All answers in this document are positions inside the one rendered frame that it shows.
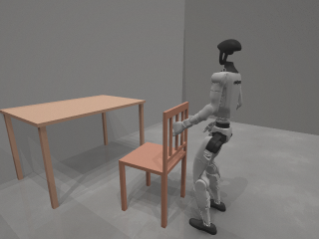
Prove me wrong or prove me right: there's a right robot hand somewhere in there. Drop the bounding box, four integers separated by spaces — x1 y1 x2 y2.
202 120 216 136

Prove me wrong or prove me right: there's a left robot shin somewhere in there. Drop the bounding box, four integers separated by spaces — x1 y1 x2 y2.
192 179 210 227

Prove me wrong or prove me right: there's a left robot upper arm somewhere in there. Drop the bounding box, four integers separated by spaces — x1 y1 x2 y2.
207 72 227 116

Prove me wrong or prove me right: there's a chair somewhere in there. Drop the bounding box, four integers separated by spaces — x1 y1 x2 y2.
119 102 189 228

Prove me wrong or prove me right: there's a table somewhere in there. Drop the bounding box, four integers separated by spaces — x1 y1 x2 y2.
0 95 146 209

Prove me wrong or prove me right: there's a left robot forearm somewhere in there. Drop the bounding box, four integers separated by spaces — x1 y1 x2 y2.
181 105 213 129

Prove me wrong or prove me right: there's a left robot hand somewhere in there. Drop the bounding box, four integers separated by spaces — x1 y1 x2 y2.
172 121 185 136

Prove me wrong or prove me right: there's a right robot upper arm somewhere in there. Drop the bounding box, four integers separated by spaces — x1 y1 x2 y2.
237 77 242 109

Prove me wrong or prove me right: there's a left robot thigh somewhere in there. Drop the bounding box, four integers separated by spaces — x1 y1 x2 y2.
192 133 222 189

